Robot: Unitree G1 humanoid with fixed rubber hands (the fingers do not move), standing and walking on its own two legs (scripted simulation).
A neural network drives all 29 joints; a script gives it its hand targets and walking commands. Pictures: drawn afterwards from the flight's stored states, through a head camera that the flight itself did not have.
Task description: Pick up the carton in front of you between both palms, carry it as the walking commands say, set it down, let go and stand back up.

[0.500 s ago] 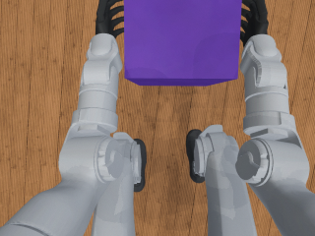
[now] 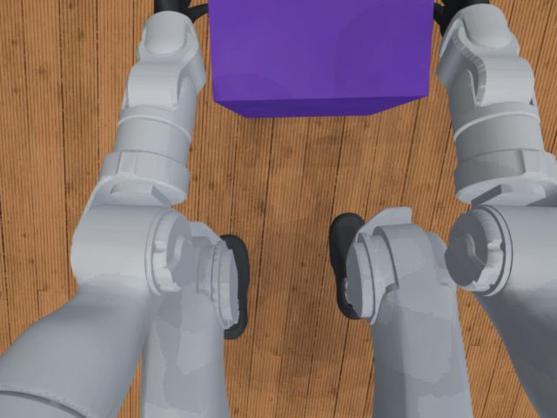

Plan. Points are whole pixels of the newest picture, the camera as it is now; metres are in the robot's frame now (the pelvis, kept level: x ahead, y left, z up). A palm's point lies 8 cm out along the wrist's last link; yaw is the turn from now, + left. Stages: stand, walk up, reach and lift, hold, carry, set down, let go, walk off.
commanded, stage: set down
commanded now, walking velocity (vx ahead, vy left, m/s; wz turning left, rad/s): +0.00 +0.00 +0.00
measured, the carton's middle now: (311, 29) +0.54 -0.06 -0.23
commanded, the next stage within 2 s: none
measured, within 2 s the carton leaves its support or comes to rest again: rests again in 0.26 s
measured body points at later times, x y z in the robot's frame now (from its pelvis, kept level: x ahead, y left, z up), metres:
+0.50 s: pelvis -0.01 +0.00 -0.01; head +0.35 -0.01 +0.25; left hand +0.55 +0.09 -0.18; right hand +0.53 -0.22 -0.18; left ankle +0.09 +0.12 -0.34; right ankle +0.11 -0.12 -0.34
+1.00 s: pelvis -0.02 +0.00 -0.01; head +0.36 -0.01 +0.23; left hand +0.55 +0.11 -0.21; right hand +0.51 -0.23 -0.20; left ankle +0.09 +0.12 -0.34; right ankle +0.11 -0.12 -0.34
